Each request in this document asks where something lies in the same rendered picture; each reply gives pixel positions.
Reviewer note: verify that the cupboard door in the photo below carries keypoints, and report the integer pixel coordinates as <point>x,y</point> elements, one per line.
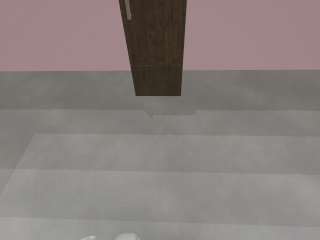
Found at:
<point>154,31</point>

